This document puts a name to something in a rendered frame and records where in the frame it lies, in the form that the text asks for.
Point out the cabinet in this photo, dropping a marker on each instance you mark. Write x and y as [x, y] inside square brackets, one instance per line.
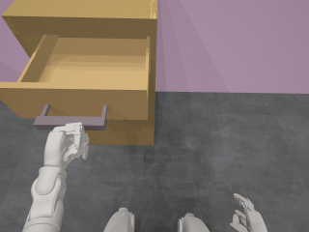
[29, 20]

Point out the handle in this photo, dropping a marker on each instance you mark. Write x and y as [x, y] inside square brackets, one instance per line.
[90, 123]

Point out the left robot hand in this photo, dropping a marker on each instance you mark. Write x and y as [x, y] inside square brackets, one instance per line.
[65, 143]

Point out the right robot thigh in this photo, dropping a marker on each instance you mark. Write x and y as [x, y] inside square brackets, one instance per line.
[191, 224]

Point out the right robot shin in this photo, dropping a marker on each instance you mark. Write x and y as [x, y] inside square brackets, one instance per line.
[189, 215]

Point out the right robot hand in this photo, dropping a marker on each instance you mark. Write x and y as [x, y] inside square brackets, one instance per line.
[251, 222]

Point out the left robot forearm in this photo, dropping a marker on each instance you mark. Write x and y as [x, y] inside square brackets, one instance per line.
[47, 208]

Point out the drawer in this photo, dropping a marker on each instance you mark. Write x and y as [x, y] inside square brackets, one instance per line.
[78, 74]

